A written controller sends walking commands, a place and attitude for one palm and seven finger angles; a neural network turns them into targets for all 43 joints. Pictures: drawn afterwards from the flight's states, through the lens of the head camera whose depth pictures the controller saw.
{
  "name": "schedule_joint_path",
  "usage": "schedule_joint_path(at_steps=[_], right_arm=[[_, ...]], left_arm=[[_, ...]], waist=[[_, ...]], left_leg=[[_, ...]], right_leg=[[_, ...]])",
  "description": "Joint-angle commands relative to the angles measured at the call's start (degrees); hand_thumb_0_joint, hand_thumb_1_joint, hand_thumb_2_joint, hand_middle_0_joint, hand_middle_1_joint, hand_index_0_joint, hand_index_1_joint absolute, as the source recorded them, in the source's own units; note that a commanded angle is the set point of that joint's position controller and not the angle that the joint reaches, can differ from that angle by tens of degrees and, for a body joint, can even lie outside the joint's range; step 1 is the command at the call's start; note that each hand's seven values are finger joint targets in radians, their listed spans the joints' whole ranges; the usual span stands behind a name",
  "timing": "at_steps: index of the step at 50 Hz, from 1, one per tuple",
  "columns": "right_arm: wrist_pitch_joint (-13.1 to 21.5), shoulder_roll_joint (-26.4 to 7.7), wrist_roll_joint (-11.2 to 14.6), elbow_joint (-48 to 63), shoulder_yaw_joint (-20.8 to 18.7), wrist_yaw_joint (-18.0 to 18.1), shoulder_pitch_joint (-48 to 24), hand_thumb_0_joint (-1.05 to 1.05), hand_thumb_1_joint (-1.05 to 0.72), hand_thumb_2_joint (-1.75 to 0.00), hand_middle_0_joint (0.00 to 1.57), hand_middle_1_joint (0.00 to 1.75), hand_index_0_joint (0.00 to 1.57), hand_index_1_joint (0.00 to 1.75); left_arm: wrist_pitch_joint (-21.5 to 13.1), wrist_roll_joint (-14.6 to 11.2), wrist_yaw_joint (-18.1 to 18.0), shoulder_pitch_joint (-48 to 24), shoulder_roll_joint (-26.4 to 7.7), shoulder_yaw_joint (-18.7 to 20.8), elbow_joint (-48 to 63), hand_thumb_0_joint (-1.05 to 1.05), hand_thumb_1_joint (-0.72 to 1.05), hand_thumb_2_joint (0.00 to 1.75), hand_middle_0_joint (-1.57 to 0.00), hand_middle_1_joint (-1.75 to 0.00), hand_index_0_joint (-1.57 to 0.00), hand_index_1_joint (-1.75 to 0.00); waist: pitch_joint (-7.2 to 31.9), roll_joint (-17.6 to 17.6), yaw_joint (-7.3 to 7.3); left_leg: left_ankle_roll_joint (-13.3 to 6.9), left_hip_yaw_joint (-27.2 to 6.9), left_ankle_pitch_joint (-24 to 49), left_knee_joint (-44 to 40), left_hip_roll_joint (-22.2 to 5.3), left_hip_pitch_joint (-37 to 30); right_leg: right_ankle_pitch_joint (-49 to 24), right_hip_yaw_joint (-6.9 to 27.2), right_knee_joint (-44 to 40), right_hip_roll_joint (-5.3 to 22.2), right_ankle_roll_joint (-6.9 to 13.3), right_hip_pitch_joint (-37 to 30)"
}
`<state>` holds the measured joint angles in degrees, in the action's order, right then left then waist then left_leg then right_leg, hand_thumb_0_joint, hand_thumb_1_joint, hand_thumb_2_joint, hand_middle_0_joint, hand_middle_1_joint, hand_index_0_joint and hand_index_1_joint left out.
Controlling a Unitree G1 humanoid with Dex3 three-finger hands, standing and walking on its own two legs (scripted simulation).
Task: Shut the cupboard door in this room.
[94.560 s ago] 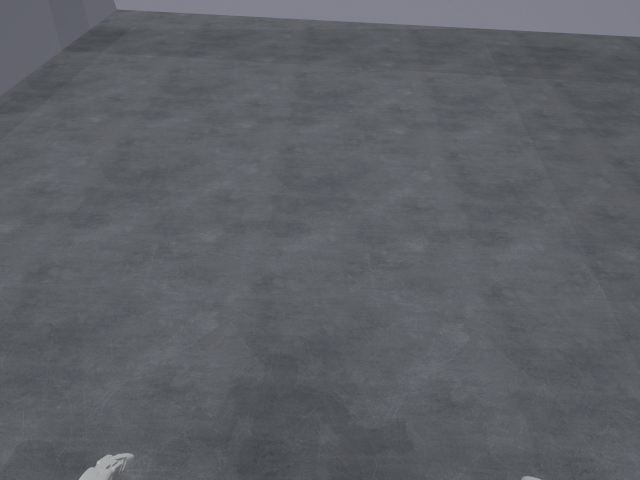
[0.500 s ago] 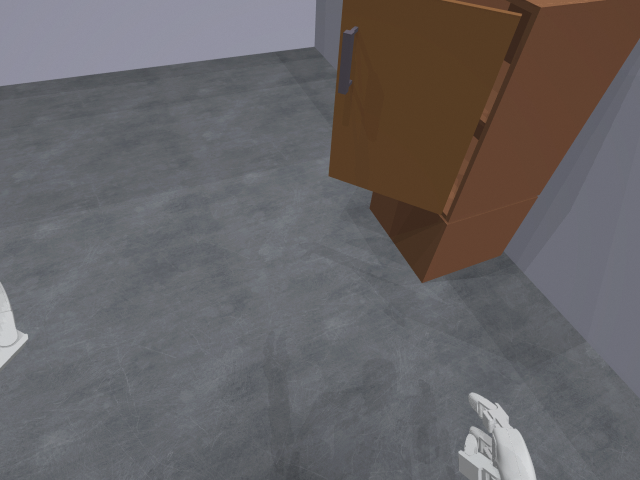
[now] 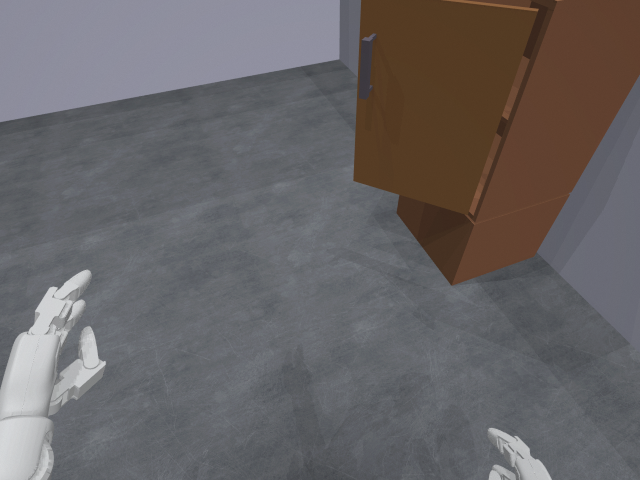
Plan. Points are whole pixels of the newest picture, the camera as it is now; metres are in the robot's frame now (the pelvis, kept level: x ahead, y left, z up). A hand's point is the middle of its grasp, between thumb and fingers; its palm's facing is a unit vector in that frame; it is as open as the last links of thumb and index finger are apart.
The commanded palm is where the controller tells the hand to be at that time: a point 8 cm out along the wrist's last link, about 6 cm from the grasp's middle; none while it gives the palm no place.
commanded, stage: let the arm hang, fingers relaxed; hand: left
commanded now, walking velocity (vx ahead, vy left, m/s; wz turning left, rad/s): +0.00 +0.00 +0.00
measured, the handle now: (368, 66) +1.11 -0.05 +0.03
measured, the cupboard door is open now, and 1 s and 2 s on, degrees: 42 42 42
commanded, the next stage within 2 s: look to check the result in 1.02 s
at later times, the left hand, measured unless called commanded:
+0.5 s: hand out of the picture -0.03 +0.19 -0.16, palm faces -0.02 -0.97 -0.24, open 7.2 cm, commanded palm none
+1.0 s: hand out of the picture +0.04 +0.17 -0.17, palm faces -0.03 -0.98 -0.20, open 7.3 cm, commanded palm none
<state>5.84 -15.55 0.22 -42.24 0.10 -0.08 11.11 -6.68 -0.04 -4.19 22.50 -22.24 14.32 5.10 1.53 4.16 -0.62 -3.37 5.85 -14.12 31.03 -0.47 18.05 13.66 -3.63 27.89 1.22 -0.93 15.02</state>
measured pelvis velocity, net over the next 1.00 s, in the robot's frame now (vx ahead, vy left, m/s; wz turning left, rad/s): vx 0.01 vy -0.01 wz -0.03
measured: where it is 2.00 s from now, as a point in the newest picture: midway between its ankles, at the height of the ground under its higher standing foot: outside the picture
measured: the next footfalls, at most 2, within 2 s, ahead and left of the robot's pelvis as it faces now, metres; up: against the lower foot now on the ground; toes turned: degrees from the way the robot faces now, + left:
none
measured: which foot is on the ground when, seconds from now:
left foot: down 0.00-1.00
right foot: down 0.00-1.00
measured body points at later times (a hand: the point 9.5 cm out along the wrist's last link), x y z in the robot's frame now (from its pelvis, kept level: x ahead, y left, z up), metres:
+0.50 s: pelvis -0.01 -0.01 +0.01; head +0.01 -0.01 +0.46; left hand -0.02 +0.24 -0.15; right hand -0.01 -0.25 -0.15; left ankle +0.03 +0.08 -0.74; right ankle +0.01 -0.13 -0.73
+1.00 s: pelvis +0.01 -0.01 +0.01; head +0.02 -0.01 +0.46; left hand +0.04 +0.22 -0.15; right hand +0.02 -0.25 -0.15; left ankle +0.03 +0.08 -0.73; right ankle +0.01 -0.13 -0.73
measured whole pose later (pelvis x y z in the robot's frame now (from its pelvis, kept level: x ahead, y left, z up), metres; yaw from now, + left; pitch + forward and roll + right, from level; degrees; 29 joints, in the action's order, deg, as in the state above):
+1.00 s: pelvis +0.01 -0.01 +0.01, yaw -2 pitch -2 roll +0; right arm 0.5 -10.7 -0.7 -64.5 -0.1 1.0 13.6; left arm -0.5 1.0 -1.4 13.0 -9.8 0.1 -64.8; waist -1.7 -0.2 0.6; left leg -2.7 7.6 -10.8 21.2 0.1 9.0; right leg 11.9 -1.8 22.1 1.2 -0.3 8.5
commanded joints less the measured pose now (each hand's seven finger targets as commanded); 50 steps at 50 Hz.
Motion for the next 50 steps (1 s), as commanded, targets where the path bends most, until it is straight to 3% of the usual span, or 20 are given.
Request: schedule_joint_path(at_steps=[1, 3, 5, 7, 10, 14, 16, 23, 30, 35, 39, 50], right_arm=[[-1.8, -10.6, -0.7, 1.8, -2.9, -0.4, -2.2, 0.0, -0.9, -0.9, 0.2, 0.3, 0.2, 0.3], [-2.9, -9.7, -1.1, 0.7, -2.5, -0.4, -2.1, 0.0, -0.9, -0.9, 0.2, 0.3, 0.2, 0.3], [-4.1, -8.7, -1.4, -1.1, -2.1, -0.4, -0.9, 0.0, -0.9, -0.9, 0.2, 0.3, 0.2, 0.3], [-5.3, -7.1, -1.6, -3.0, -1.4, -0.5, 0.2, 0.0, -0.9, -0.9, 0.2, 0.3, 0.2, 0.3], [-5.5, -5.6, -1.7, -6.2, -0.9, -0.3, -0.4, 0.0, -0.9, -0.9, 0.2, 0.3, 0.2, 0.3], [-6.0, -4.0, -1.6, -9.7, -1.4, 0.4, 1.2, 0.0, -0.9, -0.9, 0.2, 0.3, 0.2, 0.3], [-6.1, -4.2, -1.4, -11.3, -1.7, 0.6, 2.2, 0.0, -0.9, -0.9, 0.2, 0.3, 0.2, 0.3], [-5.9, -4.1, -0.9, -15.9, -2.2, 1.3, 6.1, 0.0, -0.9, -0.9, 0.2, 0.3, 0.2, 0.3], [-5.7, -3.4, -0.9, -18.6, -2.2, 1.5, 6.8, 0.0, -0.9, -0.9, 0.2, 0.3, 0.2, 0.3], [-5.3, -2.9, -0.9, -19.6, -2.0, 1.5, 6.1, 0.0, -0.9, -0.9, 0.2, 0.3, 0.2, 0.3], [-5.3, -2.0, -1.0, -20.2, -1.7, 1.6, 5.5, 0.0, -0.9, -0.9, 0.2, 0.3, 0.2, 0.3], [-4.9, -2.3, -0.9, -20.6, -1.7, 1.8, 4.6, 0.0, -0.9, -0.9, 0.2, 0.3, 0.2, 0.3]], left_arm=[[6.5, 1.4, 4.1, -2.1, 0.0, -8.9, -19.6, 0.0, 0.9, 0.9, -0.2, -0.3, -0.2, -0.3], [6.5, 1.7, 3.9, -3.6, -0.5, -9.7, -26.4, 0.0, 0.9, 0.9, -0.2, -0.3, -0.2, -0.3], [6.7, 1.8, 3.6, -5.2, -0.6, -10.6, -33.4, 0.0, 0.9, 0.9, -0.2, -0.3, -0.2, -0.3], [7.1, 1.5, 3.2, -6.3, 0.2, -11.9, -39.2, 0.0, 0.9, 0.9, -0.2, -0.3, -0.2, -0.3], [7.1, 1.2, 3.0, -5.2, 1.5, -12.6, -47.0, 0.0, 0.9, 0.9, -0.2, -0.3, -0.2, -0.3], [6.9, 1.3, 2.8, -3.2, 3.0, -11.9, -54.5, 0.0, 0.9, 0.9, -0.2, -0.3, -0.2, -0.3], [6.7, 1.1, 2.9, -3.3, 2.6, -12.2, -57.5, 0.0, 0.9, 0.9, -0.2, -0.3, -0.2, -0.3], [6.2, 1.1, 2.8, -4.5, 3.4, -12.7, -64.2, 0.0, 0.9, 0.9, -0.2, -0.3, -0.2, -0.3], [6.2, 1.1, 2.5, -4.3, 4.0, -12.8, -67.2, 0.0, 0.9, 0.9, -0.2, -0.3, -0.2, -0.3], [6.2, 1.1, 2.4, -4.7, 4.3, -12.8, -67.8, 0.0, 0.9, 0.9, -0.2, -0.3, -0.2, -0.3], [6.2, 1.1, 2.4, -4.9, 4.7, -12.8, -68.2, 0.0, 0.9, 0.9, -0.2, -0.3, -0.2, -0.3], [5.8, 1.0, 2.4, -6.3, 4.2, -12.6, -68.4, 0.0, 0.9, 0.9, -0.2, -0.3, -0.2, -0.3]], waist=[[0.9, -8.1, 1.22], [1.4, -15.2, 1.1], [1.5, -17.0, 1.65], [1.2, -12.8, 2.13], [0.2, -1.2, 1.06], [-0.7, 6.6, 0.53], [-1.3, 6.5, 0.56], [-5.0, -4.0, 1.32], [-5.1, -7.9, 1.31], [-5.0, -5.4, 1.13], [-6.2, -4.9, 1.02], [-4.8, -3.1, 1.08]], left_leg=[[-0.8, -9.2, 9.6, -7.1, -9.3, 1.0], [-0.7, -9.2, 8.0, -6.3, -7.7, -0.8], [-0.3, -8.1, 6.2, -4.9, -5.6, -3.7], [0.2, -7.6, 4.0, -5.8, -4.8, -5.4], [0.3, -7.9, 0.9, -9.9, -5.5, -4.2], [0.4, -8.0, -5.6, -12.8, -5.8, -2.3], [0.5, -8.2, -7.2, -13.7, -6.0, -1.9], [0.2, -8.5, -5.4, -14.7, -6.9, -4.6], [-0.1, -7.3, -2.6, -14.6, -6.8, -7.5], [0.0, -7.7, -0.4, -15.8, -7.2, -7.7], [0.2, -7.3, 0.6, -16.0, -6.9, -7.8], [0.6, -6.4, 6.4, -15.3, -6.8, -9.8]], right_leg=[[-1.2, 3.5, 1.6, 2.7, 2.0, 0.9], [-2.5, 5.7, -0.6, 3.8, 2.6, 0.4], [-2.3, 8.4, -2.6, 5.5, 3.4, 2.2], [1.6, 9.0, -4.2, 5.8, 3.4, 3.2], [1.2, 7.9, -3.9, 4.2, 2.4, 0.5], [0.5, 6.5, -5.8, 3.5, 2.8, -3.0], [0.0, 6.4, -6.6, 3.5, 3.0, -3.9], [1.1, 6.8, -9.5, 4.0, 3.0, -1.5], [1.0, 7.1, -10.1, 4.3, 2.7, -0.1], [-2.0, 6.9, -9.1, 4.1, 2.5, -1.4], [-2.4, 6.9, -9.5, 4.2, 2.3, -1.3], [-6.1, 6.8, -10.5, 4.8, 2.3, -3.8]])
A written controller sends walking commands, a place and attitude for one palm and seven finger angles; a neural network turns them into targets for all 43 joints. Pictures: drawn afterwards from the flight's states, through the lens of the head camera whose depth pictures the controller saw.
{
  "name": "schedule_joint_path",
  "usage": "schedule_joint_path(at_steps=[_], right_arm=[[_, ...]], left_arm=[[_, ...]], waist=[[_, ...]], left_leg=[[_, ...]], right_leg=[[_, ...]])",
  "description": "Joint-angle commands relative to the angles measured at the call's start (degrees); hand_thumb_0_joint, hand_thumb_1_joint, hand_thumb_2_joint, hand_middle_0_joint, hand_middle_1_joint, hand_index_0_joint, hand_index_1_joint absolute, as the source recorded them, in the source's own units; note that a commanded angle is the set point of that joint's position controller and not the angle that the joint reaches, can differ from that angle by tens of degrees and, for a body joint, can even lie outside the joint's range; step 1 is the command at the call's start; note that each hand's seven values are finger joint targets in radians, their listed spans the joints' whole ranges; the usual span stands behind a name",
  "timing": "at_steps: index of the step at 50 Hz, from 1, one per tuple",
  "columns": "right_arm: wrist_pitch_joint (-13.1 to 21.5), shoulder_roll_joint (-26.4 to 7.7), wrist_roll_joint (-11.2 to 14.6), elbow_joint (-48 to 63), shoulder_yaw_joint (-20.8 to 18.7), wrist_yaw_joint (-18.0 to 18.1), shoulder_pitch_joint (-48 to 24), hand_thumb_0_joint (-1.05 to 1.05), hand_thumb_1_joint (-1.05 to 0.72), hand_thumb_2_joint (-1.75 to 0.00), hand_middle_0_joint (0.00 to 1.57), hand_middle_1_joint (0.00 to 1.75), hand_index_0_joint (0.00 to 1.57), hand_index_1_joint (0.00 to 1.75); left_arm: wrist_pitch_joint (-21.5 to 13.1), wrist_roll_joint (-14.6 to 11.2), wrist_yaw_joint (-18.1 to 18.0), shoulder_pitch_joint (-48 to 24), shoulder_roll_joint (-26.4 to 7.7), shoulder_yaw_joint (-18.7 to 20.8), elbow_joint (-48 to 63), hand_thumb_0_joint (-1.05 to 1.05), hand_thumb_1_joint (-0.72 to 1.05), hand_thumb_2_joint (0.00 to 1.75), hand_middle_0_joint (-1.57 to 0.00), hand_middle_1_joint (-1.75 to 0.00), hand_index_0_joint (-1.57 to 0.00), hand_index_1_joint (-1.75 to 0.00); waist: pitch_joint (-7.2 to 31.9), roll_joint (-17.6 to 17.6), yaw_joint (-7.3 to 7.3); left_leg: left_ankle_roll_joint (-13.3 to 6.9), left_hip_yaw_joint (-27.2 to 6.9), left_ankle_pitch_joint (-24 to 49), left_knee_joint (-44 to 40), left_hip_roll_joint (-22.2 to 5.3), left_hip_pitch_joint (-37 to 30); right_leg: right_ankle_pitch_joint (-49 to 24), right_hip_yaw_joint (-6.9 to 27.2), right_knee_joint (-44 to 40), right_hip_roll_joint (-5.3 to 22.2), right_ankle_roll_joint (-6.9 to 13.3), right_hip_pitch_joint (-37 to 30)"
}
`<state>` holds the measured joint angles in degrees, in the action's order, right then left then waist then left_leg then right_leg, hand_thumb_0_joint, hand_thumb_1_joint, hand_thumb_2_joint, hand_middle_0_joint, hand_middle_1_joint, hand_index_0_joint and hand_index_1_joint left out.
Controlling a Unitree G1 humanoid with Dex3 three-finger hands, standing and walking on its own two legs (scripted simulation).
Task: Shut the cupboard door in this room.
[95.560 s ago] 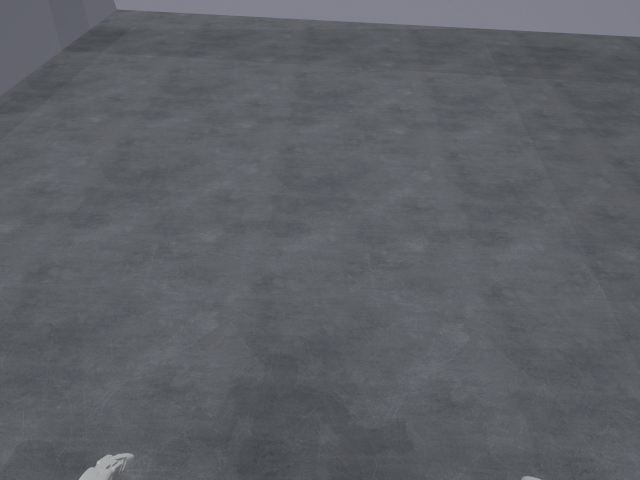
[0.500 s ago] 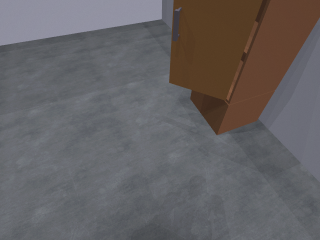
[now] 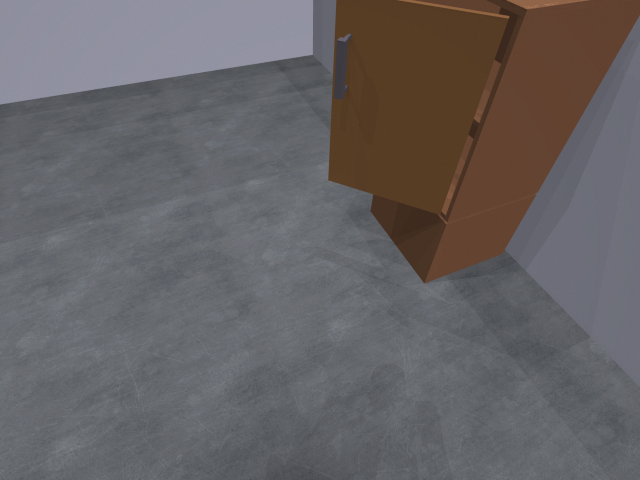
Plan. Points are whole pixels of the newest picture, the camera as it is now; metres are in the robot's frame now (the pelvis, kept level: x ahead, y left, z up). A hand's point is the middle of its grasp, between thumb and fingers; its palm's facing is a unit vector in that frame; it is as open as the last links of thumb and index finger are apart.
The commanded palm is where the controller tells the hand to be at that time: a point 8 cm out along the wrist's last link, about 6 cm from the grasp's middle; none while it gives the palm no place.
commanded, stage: let the arm hang, fingers relaxed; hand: left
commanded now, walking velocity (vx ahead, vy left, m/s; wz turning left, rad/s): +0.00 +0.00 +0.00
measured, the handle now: (343, 67) +1.09 -0.01 +0.02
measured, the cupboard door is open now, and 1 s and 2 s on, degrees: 42 42 42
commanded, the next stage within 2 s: look to check the result in 0.02 s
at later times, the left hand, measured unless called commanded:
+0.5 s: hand out of the picture +0.04 +0.21 -0.17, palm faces +0.00 -0.97 -0.26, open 7.4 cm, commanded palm none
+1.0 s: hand out of the picture +0.03 +0.21 -0.19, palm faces +0.15 -0.97 -0.18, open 7.4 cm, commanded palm none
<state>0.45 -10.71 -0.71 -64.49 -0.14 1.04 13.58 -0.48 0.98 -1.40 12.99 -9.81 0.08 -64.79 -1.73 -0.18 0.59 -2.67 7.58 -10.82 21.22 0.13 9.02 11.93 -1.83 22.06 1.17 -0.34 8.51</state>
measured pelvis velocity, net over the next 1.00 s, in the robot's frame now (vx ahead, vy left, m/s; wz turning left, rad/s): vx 0.06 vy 0.02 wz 0.13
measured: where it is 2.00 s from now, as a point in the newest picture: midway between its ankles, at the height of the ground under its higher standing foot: (282, 420)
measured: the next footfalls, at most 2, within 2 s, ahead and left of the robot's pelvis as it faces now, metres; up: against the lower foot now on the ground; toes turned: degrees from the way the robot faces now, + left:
left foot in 1.06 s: +0.14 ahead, +0.16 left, +0.00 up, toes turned +15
right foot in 1.56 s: +0.48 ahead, +0.01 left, +0.00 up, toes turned +6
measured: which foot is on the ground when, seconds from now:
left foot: down 0.00-0.86, up 0.88-1.00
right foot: down 0.00-1.00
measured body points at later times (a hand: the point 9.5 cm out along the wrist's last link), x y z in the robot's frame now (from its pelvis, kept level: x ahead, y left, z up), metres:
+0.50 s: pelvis +0.01 +0.00 +0.00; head +0.02 +0.00 +0.45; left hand +0.04 +0.26 -0.15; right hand +0.05 -0.26 -0.15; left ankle +0.01 +0.09 -0.75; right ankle +0.00 -0.12 -0.75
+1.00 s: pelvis +0.06 +0.02 -0.01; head +0.08 +0.05 +0.44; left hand +0.03 +0.26 -0.18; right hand +0.09 -0.22 -0.15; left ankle +0.05 +0.11 -0.72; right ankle +0.00 -0.12 -0.75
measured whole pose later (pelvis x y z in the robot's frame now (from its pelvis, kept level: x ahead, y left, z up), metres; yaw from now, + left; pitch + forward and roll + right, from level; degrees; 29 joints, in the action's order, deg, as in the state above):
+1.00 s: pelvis +0.06 +0.02 -0.01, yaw +7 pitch -1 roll -1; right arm -1.5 -10.6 -1.0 -62.3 -0.8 -1.0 16.0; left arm -1.4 1.9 -0.3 16.9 -11.8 2.9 -62.7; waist -3.1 -1.6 -0.2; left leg -1.3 3.6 -27.3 45.9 -1.8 20.1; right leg 19.8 -8.5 23.5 3.2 -1.3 2.7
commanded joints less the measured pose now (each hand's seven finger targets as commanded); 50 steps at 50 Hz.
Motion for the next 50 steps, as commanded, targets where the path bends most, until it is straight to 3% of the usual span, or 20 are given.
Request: schedule_joint_path(at_steps=[1, 17, 34, 36, 37, 40, 42, 43, 44, 45, 47, 49, 50], right_arm=[[0.6, -7.5, 0.0, 1.6, -1.5, 0.7, 1.9, 0.0, -0.9, -0.9, 0.2, 0.3, 0.2, 0.3], [0.7, -11.2, 0.2, 1.7, -1.9, 0.7, -0.5, 0.0, -0.9, -0.9, 0.2, 0.3, 0.2, 0.3], [0.9, -14.7, 0.1, 2.3, -2.0, 0.4, -4.5, 0.0, -0.9, -0.9, 0.2, 0.3, 0.2, 0.3], [0.3, -9.5, -0.2, 1.1, -0.7, 0.1, -2.4, 0.0, -0.9, -0.9, 0.2, 0.3, 0.2, 0.3], [-0.2, -8.3, -0.3, 1.0, -0.6, -0.2, -0.9, 0.0, -0.9, -0.9, 0.2, 0.3, 0.2, 0.3], [-0.9, -8.5, -0.8, 2.4, -1.0, -0.5, -1.2, 0.0, -0.9, -0.9, 0.2, 0.3, 0.2, 0.3], [-1.1, -7.5, -0.8, 4.2, -1.1, -0.8, -1.9, 0.0, -0.9, -0.9, 0.2, 0.3, 0.2, 0.3], [-1.0, -6.9, -0.8, 5.2, -1.4, -0.8, -2.7, 0.0, -0.9, -0.9, 0.2, 0.3, 0.2, 0.3], [-0.8, -7.4, -0.7, 6.6, -1.8, -0.9, -4.3, 0.0, -0.9, -0.9, 0.2, 0.3, 0.2, 0.3], [-0.4, -7.4, -0.5, 7.8, -2.2, -1.0, -5.2, 0.0, -0.9, -0.9, 0.2, 0.3, 0.2, 0.3], [0.2, -6.7, -0.1, 9.1, -2.4, -1.4, -4.9, 0.0, -0.9, -0.9, 0.2, 0.3, 0.2, 0.3], [0.4, -5.2, 0.0, 9.6, -2.3, -1.9, -2.4, 0.0, -0.9, -0.9, 0.2, 0.3, 0.2, 0.3], [0.4, -4.7, 0.0, 9.0, -2.2, -2.1, 0.8, 0.0, -0.9, -0.9, 0.2, 0.3, 0.2, 0.3]], left_arm=[[-0.5, 0.0, -0.3, 3.2, -8.5, 1.6, 1.4, 0.0, 0.9, 0.9, -0.2, -0.3, -0.2, -0.3], [-1.0, -0.1, -0.2, 1.0, -11.6, 1.9, 1.2, 0.0, 0.9, 0.9, -0.2, -0.3, -0.2, -0.3], [-1.2, -0.1, 0.3, -2.8, -15.0, 2.1, 1.8, 0.0, 0.9, 0.9, -0.2, -0.3, -0.2, -0.3], [-0.6, -0.3, 0.1, -0.6, -10.3, 1.1, 0.7, 0.0, 0.9, 0.9, -0.2, -0.3, -0.2, -0.3], [-0.2, -0.1, 0.0, 0.8, -9.6, 1.1, 0.7, 0.0, 0.9, 0.9, -0.2, -0.3, -0.2, -0.3], [0.5, 0.3, 0.7, 2.2, -12.0, 2.4, 1.4, 0.0, 0.9, 0.9, -0.2, -0.3, -0.2, -0.3], [0.6, 0.6, 0.7, 5.2, -14.1, 3.5, 1.9, 0.0, 0.9, 0.9, -0.2, -0.3, -0.2, -0.3], [0.4, 0.6, 0.6, 6.9, -14.7, 4.2, 2.3, 0.0, 0.9, 0.9, -0.2, -0.3, -0.2, -0.3], [-0.1, 0.7, 0.5, 7.9, -14.2, 4.6, 2.7, 0.0, 0.9, 0.9, -0.2, -0.3, -0.2, -0.3], [-0.7, 0.9, 0.4, 8.0, -13.8, 4.9, 3.2, 0.0, 0.9, 0.9, -0.2, -0.3, -0.2, -0.3], [-1.5, 1.1, 0.3, 6.6, -13.2, 5.3, 4.2, 0.0, 0.9, 0.9, -0.2, -0.3, -0.2, -0.3], [-1.8, 1.1, 0.6, 4.6, -13.4, 5.8, 5.3, 0.0, 0.9, 0.9, -0.2, -0.3, -0.2, -0.3], [-1.8, 1.0, 0.8, 2.8, -13.7, 6.0, 5.7, 0.0, 0.9, 0.9, -0.2, -0.3, -0.2, -0.3]], waist=[[-1.2, 1.2, -0.15], [0.2, -0.6, 0.0], [0.4, 0.2, -0.02], [1.0, 0.7, 0.08], [1.1, -0.4, 0.09], [-4.4, -3.0, -0.8], [-6.2, -8.9, -2.31], [-6.8, -11.6, -3.32], [-7.7, -11.4, -4.1], [-8.5, -9.3, -3.88], [-7.6, -6.3, -2.68], [-6.1, -5.3, -0.71], [-5.1, -5.0, 1.22]], left_leg=[[-0.1, -8.2, 3.8, -5.3, -7.3, -1.2], [-0.2, -8.6, 7.5, -5.3, -8.0, -4.1], [0.2, -8.9, 8.1, -6.7, -8.4, -4.8], [0.9, -8.6, 3.8, -5.9, -7.2, -3.9], [0.8, -8.2, -1.4, -4.8, -6.4, -3.0], [0.6, -7.3, -14.4, -1.1, -3.8, 6.2], [1.1, -3.7, -15.9, 8.7, -0.6, 14.6], [1.4, -2.8, -16.7, 16.5, -0.9, 19.6], [1.4, -4.4, -18.3, 23.5, -2.3, 23.7], [1.3, -5.9, -18.6, 28.2, -3.7, 26.6], [1.1, -7.8, -19.3, 28.6, -6.0, 27.5], [1.3, -6.0, -16.2, 21.2, -6.5, 22.1], [1.3, -3.5, -11.9, 16.2, -5.4, 15.6]], right_leg=[[-4.9, 5.0, -4.8, 4.9, 1.8, 2.5], [-7.5, 4.9, -6.0, 5.4, 2.2, 0.7], [-8.4, 5.2, -7.2, 6.0, 2.2, -0.7], [-3.7, 4.0, -6.8, 6.1, 1.1, -1.5], [2.0, 3.7, -5.5, 5.9, 1.1, -1.1], [17.4, 5.7, -6.8, 8.1, 2.7, 0.3], [26.0, 11.2, -10.6, 13.0, 5.8, -2.7], [27.4, 15.5, -13.4, 17.3, 8.7, -5.2], [24.1, 17.6, -14.3, 20.4, 11.3, -6.9], [18.7, 17.6, -14.0, 22.3, 12.7, -8.1], [8.7, 13.0, -11.0, 23.2, 12.5, -10.1], [3.4, 5.5, -7.5, 21.2, 9.7, -7.9], [4.4, 1.2, -5.3, 19.3, 7.6, -4.1]])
